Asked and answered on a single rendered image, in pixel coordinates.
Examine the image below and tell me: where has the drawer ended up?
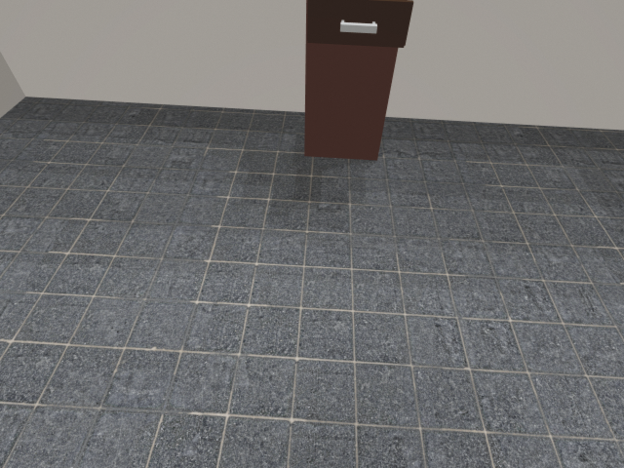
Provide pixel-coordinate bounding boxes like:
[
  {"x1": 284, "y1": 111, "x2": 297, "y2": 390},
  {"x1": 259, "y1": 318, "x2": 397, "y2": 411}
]
[{"x1": 307, "y1": 0, "x2": 413, "y2": 48}]

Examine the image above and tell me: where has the cabinet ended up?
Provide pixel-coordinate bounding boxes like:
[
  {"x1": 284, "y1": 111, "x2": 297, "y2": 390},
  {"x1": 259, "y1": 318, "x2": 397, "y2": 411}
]
[{"x1": 304, "y1": 0, "x2": 398, "y2": 161}]

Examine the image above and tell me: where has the handle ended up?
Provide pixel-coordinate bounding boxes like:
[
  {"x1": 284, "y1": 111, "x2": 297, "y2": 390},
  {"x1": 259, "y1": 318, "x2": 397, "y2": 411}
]
[{"x1": 340, "y1": 19, "x2": 377, "y2": 34}]

